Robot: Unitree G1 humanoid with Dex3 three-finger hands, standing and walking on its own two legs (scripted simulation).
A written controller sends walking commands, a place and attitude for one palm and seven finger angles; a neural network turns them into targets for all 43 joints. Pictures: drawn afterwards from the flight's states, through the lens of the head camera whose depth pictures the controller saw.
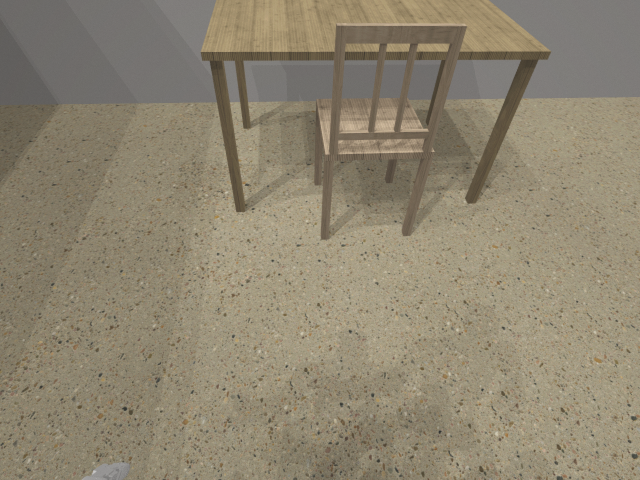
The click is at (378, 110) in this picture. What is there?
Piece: chair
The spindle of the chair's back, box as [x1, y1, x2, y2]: [368, 44, 386, 132]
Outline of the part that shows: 386,44 380,44 368,126 369,132 373,132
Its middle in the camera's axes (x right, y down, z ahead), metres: +0.17 -0.47 +1.22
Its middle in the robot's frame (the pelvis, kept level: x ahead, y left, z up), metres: +1.22 -0.12 -0.09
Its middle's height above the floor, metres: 0.68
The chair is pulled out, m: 0.00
